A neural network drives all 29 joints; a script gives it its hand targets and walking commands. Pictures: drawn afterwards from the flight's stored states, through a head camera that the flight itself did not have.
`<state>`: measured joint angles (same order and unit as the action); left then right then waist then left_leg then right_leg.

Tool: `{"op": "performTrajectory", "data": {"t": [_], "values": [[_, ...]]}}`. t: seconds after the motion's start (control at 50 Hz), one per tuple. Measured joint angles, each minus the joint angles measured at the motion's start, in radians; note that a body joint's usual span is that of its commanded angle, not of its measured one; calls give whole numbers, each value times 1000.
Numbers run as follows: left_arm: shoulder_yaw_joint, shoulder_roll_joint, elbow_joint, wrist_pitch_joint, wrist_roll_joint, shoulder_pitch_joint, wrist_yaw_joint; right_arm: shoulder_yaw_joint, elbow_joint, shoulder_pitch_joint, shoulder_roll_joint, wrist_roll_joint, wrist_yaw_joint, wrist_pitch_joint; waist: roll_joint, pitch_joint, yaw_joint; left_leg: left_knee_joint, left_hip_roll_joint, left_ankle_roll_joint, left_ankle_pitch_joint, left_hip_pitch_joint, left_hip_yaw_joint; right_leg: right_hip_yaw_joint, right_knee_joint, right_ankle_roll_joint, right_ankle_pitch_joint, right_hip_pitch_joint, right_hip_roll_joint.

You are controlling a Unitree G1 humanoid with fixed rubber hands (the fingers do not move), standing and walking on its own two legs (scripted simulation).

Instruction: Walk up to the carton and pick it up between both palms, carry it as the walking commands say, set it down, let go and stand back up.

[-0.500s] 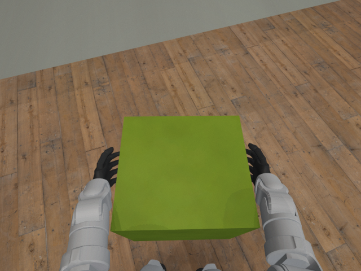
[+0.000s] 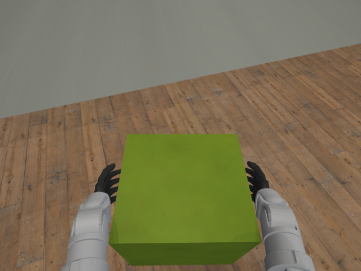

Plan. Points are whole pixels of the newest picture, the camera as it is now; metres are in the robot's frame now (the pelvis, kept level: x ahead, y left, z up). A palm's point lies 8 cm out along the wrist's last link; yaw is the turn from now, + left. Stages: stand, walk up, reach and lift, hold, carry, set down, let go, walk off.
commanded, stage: reach and lift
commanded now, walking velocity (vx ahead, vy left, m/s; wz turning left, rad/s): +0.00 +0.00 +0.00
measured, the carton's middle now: (182, 202) +0.32 +0.02 -0.07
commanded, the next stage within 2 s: hold in 1.74 s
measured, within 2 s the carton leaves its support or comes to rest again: neither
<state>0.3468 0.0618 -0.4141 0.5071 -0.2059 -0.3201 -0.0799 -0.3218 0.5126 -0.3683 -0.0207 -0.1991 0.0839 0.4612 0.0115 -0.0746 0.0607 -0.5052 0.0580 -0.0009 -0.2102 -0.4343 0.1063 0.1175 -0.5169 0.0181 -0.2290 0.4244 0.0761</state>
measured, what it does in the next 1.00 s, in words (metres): stands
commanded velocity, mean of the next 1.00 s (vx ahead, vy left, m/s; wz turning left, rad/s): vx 0.00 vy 0.00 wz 0.00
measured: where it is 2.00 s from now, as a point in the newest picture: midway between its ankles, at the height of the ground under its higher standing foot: outside the picture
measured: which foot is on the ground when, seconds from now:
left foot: down 0.00-1.00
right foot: down 0.00-1.00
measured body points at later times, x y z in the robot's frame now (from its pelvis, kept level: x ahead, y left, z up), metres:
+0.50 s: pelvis +0.01 +0.00 +0.01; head -0.02 +0.00 +0.46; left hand +0.29 +0.20 +0.04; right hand +0.32 -0.16 +0.04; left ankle +0.02 +0.12 -0.73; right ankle +0.01 -0.11 -0.73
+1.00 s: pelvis +0.01 +0.00 +0.01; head -0.03 +0.00 +0.46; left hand +0.30 +0.19 +0.05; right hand +0.31 -0.18 +0.05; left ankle +0.02 +0.12 -0.73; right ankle +0.01 -0.11 -0.73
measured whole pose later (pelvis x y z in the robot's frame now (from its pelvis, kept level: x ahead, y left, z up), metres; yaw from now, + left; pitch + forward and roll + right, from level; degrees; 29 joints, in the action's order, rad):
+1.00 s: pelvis +0.01 +0.00 +0.01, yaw +0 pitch -6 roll +0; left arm 0.26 0.06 -0.20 0.74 -0.18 -0.22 -0.09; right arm -0.26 0.23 -0.23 -0.04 -0.20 0.10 0.72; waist 0.00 0.01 0.01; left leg -0.33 0.05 -0.01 -0.17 -0.06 0.11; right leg 0.12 -0.34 0.02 -0.19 0.04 0.06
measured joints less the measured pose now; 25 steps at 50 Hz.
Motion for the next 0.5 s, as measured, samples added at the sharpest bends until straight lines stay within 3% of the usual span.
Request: {"op": "performTrajectory", "data": {"t": [0.5], "values": [[-77, -8, 212, 191, 29, 122, -5, 83, -226, 131, -10, 17, 2, 191, -18, 49, -6, 168, -7, -7, 44, 324, 1, 7, 169, 3, 44, -323, -12]]}}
